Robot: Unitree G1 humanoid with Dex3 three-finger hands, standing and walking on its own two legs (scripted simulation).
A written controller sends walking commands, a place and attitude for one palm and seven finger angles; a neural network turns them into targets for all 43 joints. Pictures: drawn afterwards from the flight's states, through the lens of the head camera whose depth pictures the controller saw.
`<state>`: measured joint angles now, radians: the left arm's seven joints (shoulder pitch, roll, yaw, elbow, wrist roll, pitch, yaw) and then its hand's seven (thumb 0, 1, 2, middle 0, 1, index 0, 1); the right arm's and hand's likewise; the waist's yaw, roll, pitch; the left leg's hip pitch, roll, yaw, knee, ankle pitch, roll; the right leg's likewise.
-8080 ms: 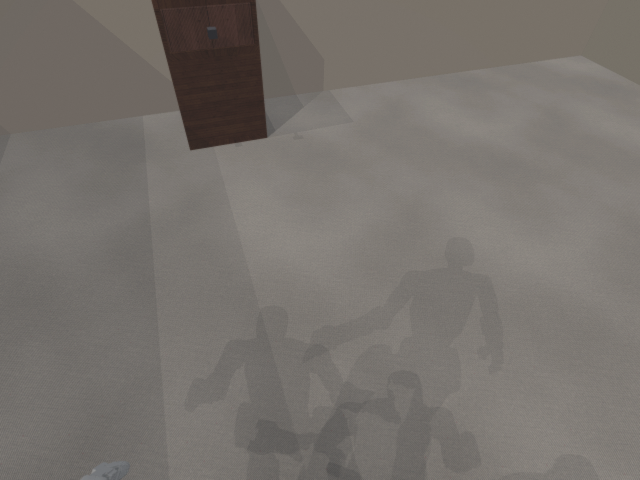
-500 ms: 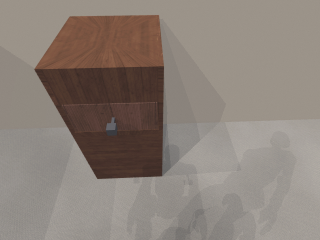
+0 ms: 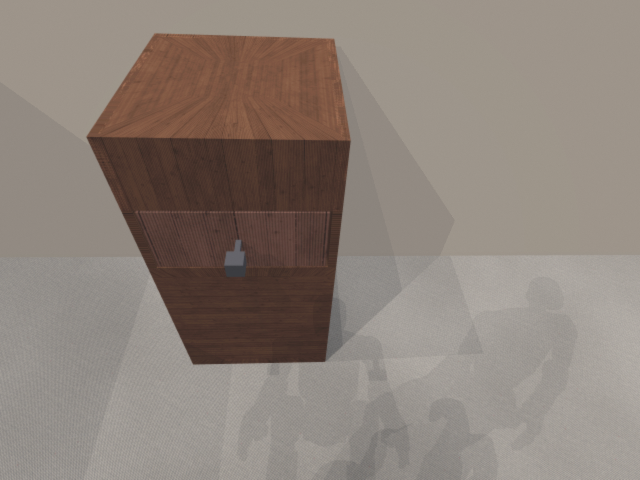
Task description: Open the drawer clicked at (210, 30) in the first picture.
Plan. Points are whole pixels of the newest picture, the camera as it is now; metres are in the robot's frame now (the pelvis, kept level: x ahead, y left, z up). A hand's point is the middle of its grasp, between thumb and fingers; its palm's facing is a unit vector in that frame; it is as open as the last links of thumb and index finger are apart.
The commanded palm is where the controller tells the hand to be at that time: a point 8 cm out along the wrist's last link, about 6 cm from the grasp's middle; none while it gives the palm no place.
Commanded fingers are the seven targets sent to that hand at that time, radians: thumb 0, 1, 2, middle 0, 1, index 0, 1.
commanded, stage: raise the hand with hooked fingers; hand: left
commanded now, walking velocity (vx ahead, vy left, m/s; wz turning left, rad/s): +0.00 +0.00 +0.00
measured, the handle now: (236, 256) +0.56 +0.20 -0.16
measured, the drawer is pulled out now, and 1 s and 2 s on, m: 0.00 0.00 0.00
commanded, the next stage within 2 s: move the hooked fingers above the handle in 1.96 s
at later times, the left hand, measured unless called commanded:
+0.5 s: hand out of the picture +0.14 +0.18 -0.08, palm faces -0.11 -0.17 -0.98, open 8.6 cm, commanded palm +0.14 +0.22 -0.01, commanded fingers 0.00 0.36 0.67 -0.24 -0.64 -0.24 -0.64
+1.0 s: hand (176, 381) +0.24 +0.20 -0.01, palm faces -0.03 -0.11 -0.99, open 11.6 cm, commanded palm +0.22 +0.21 +0.06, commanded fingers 0.00 -0.22 0.42 -0.28 -1.02 -0.28 -1.02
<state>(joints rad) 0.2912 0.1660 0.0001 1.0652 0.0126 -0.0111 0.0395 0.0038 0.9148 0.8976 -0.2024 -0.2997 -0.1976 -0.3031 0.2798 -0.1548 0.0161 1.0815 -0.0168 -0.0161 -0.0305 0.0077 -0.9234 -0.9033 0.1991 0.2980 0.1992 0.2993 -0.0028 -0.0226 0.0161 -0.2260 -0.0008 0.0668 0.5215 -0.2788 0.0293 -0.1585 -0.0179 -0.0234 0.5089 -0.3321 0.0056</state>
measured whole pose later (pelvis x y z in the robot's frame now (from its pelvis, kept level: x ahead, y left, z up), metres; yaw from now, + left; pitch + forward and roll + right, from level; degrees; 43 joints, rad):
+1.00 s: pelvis -0.01 -0.04 -0.02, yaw -2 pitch +8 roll +2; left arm 0.27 0.39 -0.04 0.02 0.98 0.02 0.30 0.00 0.00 0.51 -0.29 -0.88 -0.28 -0.88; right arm 0.16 -0.24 -0.01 0.62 -0.04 0.07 -0.04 0.01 -0.90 -0.90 0.20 0.30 0.20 0.30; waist 0.05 0.04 -0.08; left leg -0.50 0.00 0.01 0.71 -0.34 -0.02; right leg -0.48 0.02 -0.01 0.77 -0.42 -0.06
